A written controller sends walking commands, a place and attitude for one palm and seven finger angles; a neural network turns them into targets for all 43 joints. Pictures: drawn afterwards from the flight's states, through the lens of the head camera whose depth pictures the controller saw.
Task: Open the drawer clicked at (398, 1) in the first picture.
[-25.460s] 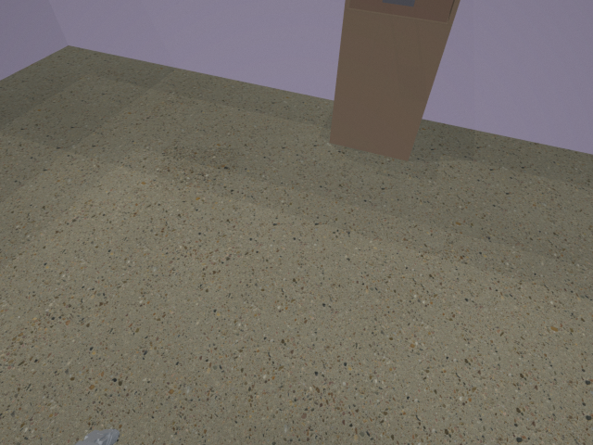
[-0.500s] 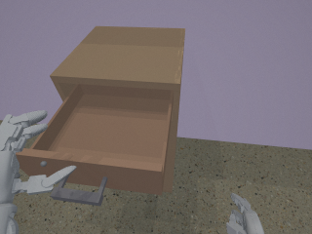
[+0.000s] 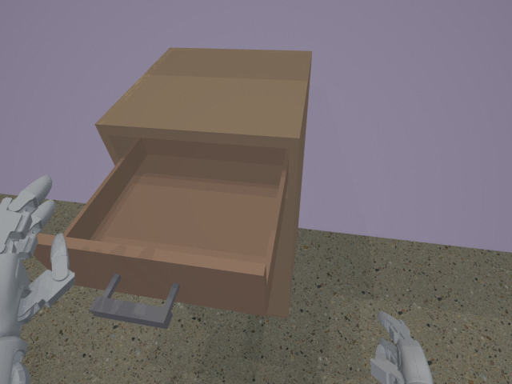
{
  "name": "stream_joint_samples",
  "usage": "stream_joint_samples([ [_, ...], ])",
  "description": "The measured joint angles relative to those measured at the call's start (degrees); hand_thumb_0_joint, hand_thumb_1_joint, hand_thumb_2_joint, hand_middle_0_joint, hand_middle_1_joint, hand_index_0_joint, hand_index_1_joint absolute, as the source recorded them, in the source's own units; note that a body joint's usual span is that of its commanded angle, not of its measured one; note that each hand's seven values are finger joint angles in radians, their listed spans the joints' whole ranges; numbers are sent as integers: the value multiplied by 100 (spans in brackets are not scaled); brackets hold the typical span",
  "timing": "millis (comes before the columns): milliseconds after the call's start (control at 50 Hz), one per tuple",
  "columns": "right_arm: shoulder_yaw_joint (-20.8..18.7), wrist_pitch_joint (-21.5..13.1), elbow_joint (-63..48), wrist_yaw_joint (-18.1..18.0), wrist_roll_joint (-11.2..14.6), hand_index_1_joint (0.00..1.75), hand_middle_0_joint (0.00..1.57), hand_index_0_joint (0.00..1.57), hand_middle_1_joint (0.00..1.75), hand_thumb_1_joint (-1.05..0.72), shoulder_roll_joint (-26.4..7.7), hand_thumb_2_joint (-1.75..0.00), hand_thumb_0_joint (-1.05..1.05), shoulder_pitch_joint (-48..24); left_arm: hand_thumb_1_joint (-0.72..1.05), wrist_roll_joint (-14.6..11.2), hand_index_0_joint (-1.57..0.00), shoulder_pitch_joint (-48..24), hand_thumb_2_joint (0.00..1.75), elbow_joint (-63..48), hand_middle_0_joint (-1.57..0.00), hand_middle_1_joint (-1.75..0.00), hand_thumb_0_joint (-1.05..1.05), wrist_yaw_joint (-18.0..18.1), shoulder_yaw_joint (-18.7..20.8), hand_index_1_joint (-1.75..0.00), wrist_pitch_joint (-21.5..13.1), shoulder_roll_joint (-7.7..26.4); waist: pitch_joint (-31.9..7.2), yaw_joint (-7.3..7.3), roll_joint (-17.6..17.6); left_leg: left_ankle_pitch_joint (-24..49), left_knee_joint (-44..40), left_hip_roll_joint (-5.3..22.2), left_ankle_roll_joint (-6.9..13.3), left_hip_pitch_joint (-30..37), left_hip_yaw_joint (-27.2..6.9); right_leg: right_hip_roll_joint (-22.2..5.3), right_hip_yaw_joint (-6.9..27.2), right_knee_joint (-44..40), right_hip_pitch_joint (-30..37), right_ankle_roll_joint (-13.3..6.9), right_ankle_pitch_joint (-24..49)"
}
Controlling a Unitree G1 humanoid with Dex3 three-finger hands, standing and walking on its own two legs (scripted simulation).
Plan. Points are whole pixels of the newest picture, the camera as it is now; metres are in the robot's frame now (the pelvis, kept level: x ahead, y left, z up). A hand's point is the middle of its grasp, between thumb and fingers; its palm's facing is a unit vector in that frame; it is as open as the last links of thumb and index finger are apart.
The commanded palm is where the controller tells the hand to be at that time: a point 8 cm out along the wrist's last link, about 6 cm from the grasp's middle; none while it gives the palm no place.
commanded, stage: draw the hand back to the body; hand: left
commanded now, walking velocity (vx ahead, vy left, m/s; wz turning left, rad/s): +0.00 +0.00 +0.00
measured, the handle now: (137, 298) +0.24 +0.23 +0.01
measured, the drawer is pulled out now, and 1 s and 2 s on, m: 0.29 0.29 0.29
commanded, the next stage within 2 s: step back with the hand held close in 0.02 s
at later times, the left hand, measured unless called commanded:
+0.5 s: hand (55, 289) +0.17 +0.25 +0.17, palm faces +0.26 -0.81 -0.53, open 7.4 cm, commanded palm +0.10 +0.30 +0.20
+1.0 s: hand out of the picture +0.10 +0.27 +0.18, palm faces +0.39 -0.80 -0.46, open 7.4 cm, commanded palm +0.03 +0.31 +0.20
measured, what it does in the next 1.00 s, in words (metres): shifts its weight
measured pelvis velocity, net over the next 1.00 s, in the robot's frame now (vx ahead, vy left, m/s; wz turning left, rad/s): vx -0.10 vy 0.03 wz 0.00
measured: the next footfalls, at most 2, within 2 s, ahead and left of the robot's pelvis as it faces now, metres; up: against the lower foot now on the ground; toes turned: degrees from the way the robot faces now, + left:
right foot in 1.14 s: -0.13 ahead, -0.10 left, +0.00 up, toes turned -3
left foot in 1.40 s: -0.12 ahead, +0.13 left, +0.00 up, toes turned +1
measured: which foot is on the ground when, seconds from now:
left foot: down 0.00-1.00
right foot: down 0.00-0.94, up 0.96-1.00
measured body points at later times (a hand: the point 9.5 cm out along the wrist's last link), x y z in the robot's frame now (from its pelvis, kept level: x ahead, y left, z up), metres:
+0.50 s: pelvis -0.03 +0.02 +0.00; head +0.00 +0.02 +0.44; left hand +0.15 +0.29 +0.20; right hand +0.14 -0.23 -0.08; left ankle -0.02 +0.12 -0.74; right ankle -0.04 -0.09 -0.74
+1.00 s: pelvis -0.10 +0.03 -0.02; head -0.07 +0.05 +0.43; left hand +0.07 +0.31 +0.21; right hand +0.07 -0.20 -0.09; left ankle -0.02 +0.12 -0.74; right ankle -0.07 -0.09 -0.73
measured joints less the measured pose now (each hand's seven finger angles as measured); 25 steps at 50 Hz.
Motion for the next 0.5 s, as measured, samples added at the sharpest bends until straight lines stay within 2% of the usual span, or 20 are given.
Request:
stream_joint_samples([
  [160,-38,13,-32,4,25,30,20,20,30,-90,-51,-90,1,82,87,8,-21,-5,89,20,-21,-31,1,-32,40,-31,-39,29,22,-32,28,19,23,31,-14,-45,-7,31,-7,-18,-25,-18,37],
  [280,-57,236,-215,75,47,30,21,20,30,-90,-131,-90,1,27,88,88,-21,23,90,-88,-21,-31,1,-54,443,-31,-390,204,63,-252,6,20,261,50,15,-546,-52,45,-53,73,-449,0,111],
  [400,-201,452,-361,55,72,30,20,20,30,-90,-164,-90,1,-11,89,125,-21,469,90,-431,-21,-30,1,-66,385,-30,-392,350,148,-420,-170,104,301,-45,102,-819,66,-66,53,296,-833,91,132],
  [500,-252,482,-455,18,70,30,20,20,30,-90,-112,-90,1,19,88,122,-21,673,90,-706,-21,-30,1,-6,512,-30,-401,587,195,-457,-338,167,392,-109,168,-1034,104,-138,84,456,-1082,151,170],
])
